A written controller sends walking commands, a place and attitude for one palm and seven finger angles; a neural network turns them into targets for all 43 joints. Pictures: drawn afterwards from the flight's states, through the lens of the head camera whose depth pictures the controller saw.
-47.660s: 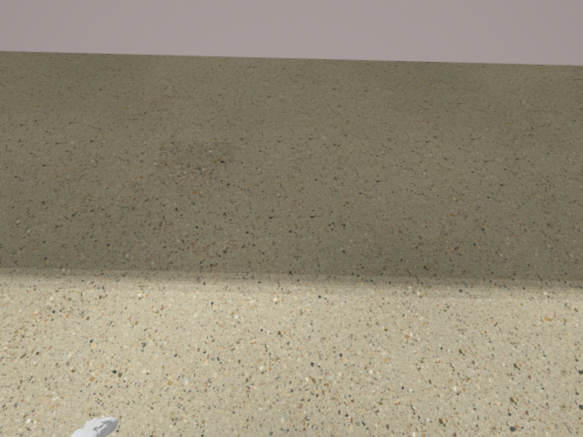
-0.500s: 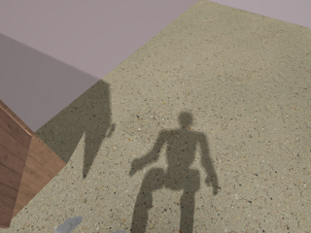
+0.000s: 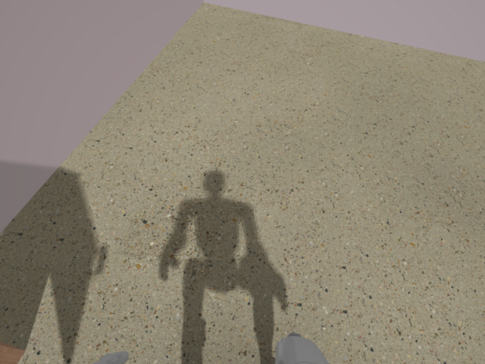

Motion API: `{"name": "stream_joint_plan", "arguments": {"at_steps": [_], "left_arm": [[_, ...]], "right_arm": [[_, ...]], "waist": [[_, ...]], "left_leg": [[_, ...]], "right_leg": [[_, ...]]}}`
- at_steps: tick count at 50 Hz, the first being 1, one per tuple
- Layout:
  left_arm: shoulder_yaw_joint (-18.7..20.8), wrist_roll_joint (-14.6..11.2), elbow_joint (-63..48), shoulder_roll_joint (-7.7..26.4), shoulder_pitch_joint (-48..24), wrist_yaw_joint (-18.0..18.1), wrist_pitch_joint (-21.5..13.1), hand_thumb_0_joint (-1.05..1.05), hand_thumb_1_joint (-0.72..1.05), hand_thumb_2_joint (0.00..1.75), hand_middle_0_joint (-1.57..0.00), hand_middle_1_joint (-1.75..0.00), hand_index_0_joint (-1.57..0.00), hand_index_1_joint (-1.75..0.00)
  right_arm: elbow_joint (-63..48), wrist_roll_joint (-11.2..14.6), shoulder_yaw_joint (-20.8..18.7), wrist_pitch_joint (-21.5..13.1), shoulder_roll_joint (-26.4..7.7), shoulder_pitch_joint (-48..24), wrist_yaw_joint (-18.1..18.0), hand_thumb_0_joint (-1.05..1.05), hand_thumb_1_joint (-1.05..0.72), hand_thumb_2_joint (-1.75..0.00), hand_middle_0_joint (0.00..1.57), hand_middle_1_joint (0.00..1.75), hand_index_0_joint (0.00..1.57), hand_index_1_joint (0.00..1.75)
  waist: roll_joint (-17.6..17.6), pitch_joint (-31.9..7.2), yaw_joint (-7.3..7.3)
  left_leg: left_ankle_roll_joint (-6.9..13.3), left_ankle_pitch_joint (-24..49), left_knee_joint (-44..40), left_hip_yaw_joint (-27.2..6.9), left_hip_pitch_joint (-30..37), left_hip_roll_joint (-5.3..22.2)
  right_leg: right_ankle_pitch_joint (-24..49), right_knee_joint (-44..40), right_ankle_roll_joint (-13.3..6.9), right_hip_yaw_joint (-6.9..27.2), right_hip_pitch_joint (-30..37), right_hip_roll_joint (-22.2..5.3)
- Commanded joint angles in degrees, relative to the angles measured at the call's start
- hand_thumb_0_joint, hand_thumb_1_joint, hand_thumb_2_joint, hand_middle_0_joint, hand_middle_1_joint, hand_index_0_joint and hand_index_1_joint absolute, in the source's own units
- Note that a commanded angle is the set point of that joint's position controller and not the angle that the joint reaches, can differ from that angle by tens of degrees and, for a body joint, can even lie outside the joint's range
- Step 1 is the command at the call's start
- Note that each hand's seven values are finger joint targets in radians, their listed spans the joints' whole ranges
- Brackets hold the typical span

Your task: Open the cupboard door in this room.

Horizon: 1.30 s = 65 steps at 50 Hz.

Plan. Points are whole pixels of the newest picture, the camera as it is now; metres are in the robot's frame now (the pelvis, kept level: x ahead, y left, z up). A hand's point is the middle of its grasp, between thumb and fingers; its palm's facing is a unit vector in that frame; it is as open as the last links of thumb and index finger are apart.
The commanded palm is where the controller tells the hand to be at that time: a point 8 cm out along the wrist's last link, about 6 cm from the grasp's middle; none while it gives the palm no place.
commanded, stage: walk to a spot facing it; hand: left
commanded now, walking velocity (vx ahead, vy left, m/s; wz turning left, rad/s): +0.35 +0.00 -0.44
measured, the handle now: out of the picture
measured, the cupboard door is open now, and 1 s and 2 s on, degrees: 44 44 44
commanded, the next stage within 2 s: turn to face it in 0.82 s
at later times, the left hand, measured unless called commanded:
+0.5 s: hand (188, 267) +0.32 +0.13 -0.18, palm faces -0.14 -0.97 -0.20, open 7.1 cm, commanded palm none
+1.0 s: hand (248, 171) +0.61 +0.01 -0.18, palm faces -0.30 -0.93 -0.20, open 7.3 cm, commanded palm none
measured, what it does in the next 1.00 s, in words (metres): walks ahead, turning right: right foot, then left foot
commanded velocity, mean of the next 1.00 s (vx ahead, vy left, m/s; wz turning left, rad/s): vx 0.31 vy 0.00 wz -0.20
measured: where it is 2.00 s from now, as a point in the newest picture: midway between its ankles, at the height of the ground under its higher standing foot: (295, 248)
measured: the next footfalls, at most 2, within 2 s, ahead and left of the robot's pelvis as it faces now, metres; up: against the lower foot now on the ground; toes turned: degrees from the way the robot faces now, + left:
right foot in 0.20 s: +0.21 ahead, -0.15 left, +0.00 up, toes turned -12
left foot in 0.54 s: +0.41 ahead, +0.06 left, +0.00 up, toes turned -3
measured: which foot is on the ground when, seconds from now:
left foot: down 0.00-0.18, up 0.20-0.52, down 0.54-0.88, up 0.90-1.00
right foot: up 0.00-0.18, down 0.20-0.56, up 0.58-0.86, down 0.88-1.00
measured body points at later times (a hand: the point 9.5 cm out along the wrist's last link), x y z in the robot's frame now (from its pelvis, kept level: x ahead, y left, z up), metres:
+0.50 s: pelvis +0.24 -0.05 -0.01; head +0.28 -0.05 +0.44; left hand +0.33 +0.18 -0.16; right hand +0.26 -0.30 -0.15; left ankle +0.34 +0.07 -0.72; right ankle +0.17 -0.14 -0.75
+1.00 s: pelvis +0.47 -0.14 -0.02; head +0.52 -0.16 +0.43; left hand +0.62 +0.06 -0.16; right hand +0.37 -0.36 -0.18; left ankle +0.44 +0.02 -0.67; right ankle +0.47 -0.24 -0.75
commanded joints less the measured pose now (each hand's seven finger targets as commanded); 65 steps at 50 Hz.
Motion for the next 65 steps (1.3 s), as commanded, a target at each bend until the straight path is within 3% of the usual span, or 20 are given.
{"name": "stream_joint_plan", "arguments": {"at_steps": [1, 6, 8, 10, 15, 25, 26, 28, 31, 36, 40, 43, 44, 45, 49, 53, 57, 59, 61, 65], "left_arm": [[-1.0, -0.4, -6.6, -0.7, -9.7, -0.2, -1.7, 0.0, 0.9, 0.9, -0.2, -0.3, -0.2, -0.3], [-0.7, -0.5, -5.7, 1.1, -7.9, 0.4, -2.4, 0.0, 0.9, 0.9, -0.2, -0.3, -0.2, -0.3], [0.9, -0.3, -0.4, 5.1, 8.9, 1.3, -3.5, 0.0, 0.9, 0.9, -0.2, -0.3, -0.2, -0.3], [3.5, -1.9, 2.9, 16.2, 20.2, 2.9, -3.9, 0.0, 0.9, 0.9, -0.2, -0.3, -0.2, -0.3], [0.2, -1.0, -1.7, 5.6, 0.8, 4.1, -4.3, 0.0, 0.9, 0.9, -0.2, -0.3, -0.2, -0.3], [0.8, -1.4, 2.1, 5.9, 4.3, 3.2, -5.1, 0.0, 0.9, 0.9, -0.2, -0.3, -0.2, -0.3], [0.5, -1.5, 1.8, 4.4, 4.6, 3.1, -5.1, 0.0, 0.9, 0.9, -0.2, -0.3, -0.2, -0.3], [-0.6, -1.6, -0.8, 0.5, 4.5, 2.7, -5.6, 0.0, 0.9, 0.9, -0.2, -0.3, -0.2, -0.3], [0.0, -0.5, -0.8, 1.4, -0.9, 2.1, -5.3, 0.0, 0.9, 0.9, -0.2, -0.3, -0.2, -0.3], [-1.1, -0.6, -0.1, -1.7, 0.4, 1.1, -3.6, 0.0, 0.9, 0.9, -0.2, -0.3, -0.2, -0.3], [-0.5, -0.3, 0.2, -1.2, 1.0, 1.0, -3.5, 0.0, 0.9, 0.9, -0.2, -0.3, -0.2, -0.3], [1.6, 0.0, 4.7, 5.3, 16.4, 1.8, -4.4, 0.0, 0.9, 0.9, -0.2, -0.3, -0.2, -0.3], [3.6, -0.2, 6.4, 12.7, 23.8, 2.8, -4.8, 0.0, 0.9, 0.9, -0.2, -0.3, -0.2, -0.3], [3.3, -1.6, 6.3, 13.6, 23.4, 3.4, -4.4, 0.0, 0.9, 0.9, -0.2, -0.3, -0.2, -0.3], [-0.2, -0.8, 3.0, 3.0, 7.7, 5.1, -5.1, 0.0, 0.9, 0.9, -0.2, -0.3, -0.2, -0.3], [-0.6, -1.0, 3.9, 3.3, 5.2, 4.8, -5.5, 0.0, 0.9, 0.9, -0.2, -0.3, -0.2, -0.3], [-0.7, -1.6, 4.5, 3.8, 4.9, 5.2, -4.4, 0.0, 0.9, 0.9, -0.2, -0.3, -0.2, -0.3], [-0.9, -2.2, 2.9, 1.2, 7.9, 5.6, -3.3, 0.0, 0.9, 0.9, -0.2, -0.3, -0.2, -0.3], [-1.0, -2.0, 0.5, 1.3, 3.7, 5.5, -2.2, 0.0, 0.9, 0.9, -0.2, -0.3, -0.2, -0.3], [-0.5, -1.9, -1.0, 0.7, -0.7, 4.9, -1.8, 0.0, 0.9, 0.9, -0.2, -0.3, -0.2, -0.3]], "right_arm": [[-0.1, -0.1, -2.3, -0.5, -9.6, 7.6, -0.1, 0.0, -0.9, -0.9, 0.2, 0.3, 0.2, 0.3], [1.8, -0.2, -2.2, 0.3, -10.6, 8.7, 0.1, 0.0, -0.9, -0.9, 0.2, 0.3, 0.2, 0.3], [1.0, 0.8, -2.0, 0.4, -11.0, 4.5, 0.4, 0.0, -0.9, -0.9, 0.2, 0.3, 0.2, 0.3], [-3.2, 2.5, -1.7, 0.1, -5.9, 0.6, 0.5, 0.0, -0.9, -0.9, 0.2, 0.3, 0.2, 0.3], [0.6, 0.5, -2.2, 2.7, -4.3, 1.3, 0.9, 0.0, -0.9, -0.9, 0.2, 0.3, 0.2, 0.3], [-0.9, 0.5, -3.0, 0.5, -6.0, -2.9, 1.9, 0.0, -0.9, -0.9, 0.2, 0.3, 0.2, 0.3], [0.7, 0.2, -3.6, 0.0, -8.5, 1.6, 1.5, 0.0, -0.9, -0.9, 0.2, 0.3, 0.2, 0.3], [2.8, -1.1, -5.3, 0.1, -16.9, 14.2, 0.5, 0.0, -0.9, -0.9, 0.2, 0.3, 0.2, 0.3], [0.7, -0.5, -3.5, -0.4, -9.5, 4.4, 0.4, 0.0, -0.9, -0.9, 0.2, 0.3, 0.2, 0.3], [1.9, 0.0, -3.2, -1.0, -9.0, 2.3, 0.5, 0.0, -0.9, -0.9, 0.2, 0.3, 0.2, 0.3], [2.1, -0.2, -3.7, 0.4, -10.4, 0.8, 1.0, 0.0, -0.9, -0.9, 0.2, 0.3, 0.2, 0.3], [1.1, 0.8, -3.0, 0.9, -9.0, -2.8, 1.4, 0.0, -0.9, -0.9, 0.2, 0.3, 0.2, 0.3], [-1.2, 1.7, -2.1, 0.6, -4.9, -3.9, 1.8, 0.0, -0.9, -0.9, 0.2, 0.3, 0.2, 0.3], [-2.8, 1.7, -2.6, 0.7, -6.5, -8.3, 1.6, 0.0, -0.9, -0.9, 0.2, 0.3, 0.2, 0.3], [2.2, 1.1, -1.8, 1.9, -3.5, -4.7, 0.8, 0.0, -0.9, -0.9, 0.2, 0.3, 0.2, 0.3], [4.8, 1.4, -0.7, 2.8, 0.3, -0.1, 1.3, 0.0, -0.9, -0.9, 0.2, 0.3, 0.2, 0.3], [4.5, 1.1, -1.1, 2.7, -2.7, -0.2, 1.8, 0.0, -0.9, -0.9, 0.2, 0.3, 0.2, 0.3], [4.1, 0.3, -2.9, 2.7, -10.7, 4.3, 1.1, 0.0, -0.9, -0.9, 0.2, 0.3, 0.2, 0.3], [3.7, 0.1, -3.4, 3.5, -12.6, 4.1, -0.5, 0.0, -0.9, -0.9, 0.2, 0.3, 0.2, 0.3], [1.1, 0.2, -3.7, 3.2, -11.9, -1.1, -0.9, 0.0, -0.9, -0.9, 0.2, 0.3, 0.2, 0.3]], "waist": [[9.8, 0.6, -3.41], [10.1, -1.1, -1.17], [6.0, -8.7, 7.46], [-12.5, -17.4, 10.01], [-6.0, -2.4, -2.06], [-0.7, -2.0, -3.16], [4.3, -4.4, -5.2], [19.5, -10.9, -9.05], [10.5, -1.0, -4.48], [9.7, -4.0, -1.86], [9.0, -1.9, -0.91], [-0.7, -7.0, 7.54], [-18.5, -10.7, 10.09], [-13.6, -8.7, 10.12], [-6.1, -5.6, 0.34], [-3.0, -5.9, -1.79], [-1.9, -5.3, -2.04], [17.1, -9.1, -3.4], [17.4, -9.4, -4.06], [9.8, -10.4, -2.3]], "left_leg": [[5.3, 16.1, -10.3, -3.7, 3.1, 13.1], [4.2, 38.0, -0.9, 0.7, 5.6, 13.9], [1.1, 41.8, 19.7, 3.6, -6.1, 10.4], [-2.4, -19.5, 56.8, -2.8, -34.9, -2.2], [-2.8, -3.9, 41.3, -10.3, -23.5, 4.7], [-2.0, 7.2, 7.1, -6.2, -5.6, -1.8], [0.0, 4.1, 3.9, -10.4, 3.5, 0.6], [10.8, -2.2, -7.7, -40.2, 16.9, 22.5], [8.8, -3.9, -11.8, -30.6, 1.5, 19.1], [5.7, 15.4, -9.8, -6.3, 1.4, 12.1], [5.0, 6.6, -7.1, -3.8, -2.9, 12.1], [0.5, 11.2, 18.5, 3.6, -14.7, 5.1], [-1.9, -10.9, 38.1, 3.5, -30.2, -3.0], [-1.5, -19.7, 48.2, -5.7, -35.4, -2.1], [-1.8, -7.8, 40.3, -11.7, -24.6, 3.5], [-1.8, -0.5, 20.8, -7.0, -15.5, -0.7], [-0.8, 15.0, 7.8, -6.6, -8.0, -1.7], [7.5, 41.2, 4.6, -25.4, 1.6, 11.2], [13.7, 41.8, -0.3, -36.2, 1.6, 16.8], [11.5, 42.5, 2.0, -27.5, 0.7, 11.7]], "right_leg": [[2.9, -12.6, -0.3, -1.9, -1.4, -0.6], [-1.4, -21.5, -3.8, -6.4, 11.3, 4.2], [2.1, -26.6, -6.7, -5.3, 37.7, 5.4], [7.6, -41.0, -17.4, 36.2, 56.0, -22.2], [1.1, -47.8, -10.8, 12.1, 19.4, -10.8], [-1.4, -40.4, -8.0, 9.8, 18.6, -5.8], [2.2, -30.5, -6.3, 8.0, 14.2, -2.8], [-18.4, 3.4, -2.5, 0.6, -3.1, 7.1], [-5.4, 15.2, -2.0, 6.1, -8.3, -1.6], [-2.2, -10.4, -0.5, 0.2, 2.9, -2.1], [1.1, -21.5, -0.9, -5.0, 12.9, 1.2], [-2.6, -30.2, -5.4, 1.8, 36.6, -0.9], [-5.0, -40.2, -12.6, 28.0, 47.7, -16.2], [-6.1, -46.8, -16.6, 35.9, 45.0, -20.7], [16.5, -44.2, -10.9, 11.6, 25.4, -15.3], [25.9, -40.8, -8.1, -0.4, 24.6, -11.4], [22.2, -32.5, -3.2, -5.2, 25.5, -9.6], [-4.6, -16.1, 2.2, -8.3, 14.8, -1.8], [-25.5, 0.8, 2.5, 0.2, 7.5, 1.5], [-16.5, -0.1, 3.8, 3.1, 5.1, 0.7]]}}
